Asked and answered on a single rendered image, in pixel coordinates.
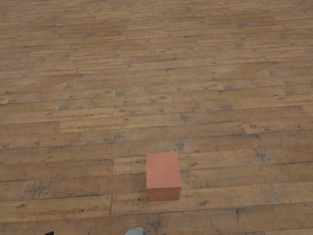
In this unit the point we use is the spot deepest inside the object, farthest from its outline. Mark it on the carton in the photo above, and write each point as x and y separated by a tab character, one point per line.
163	181

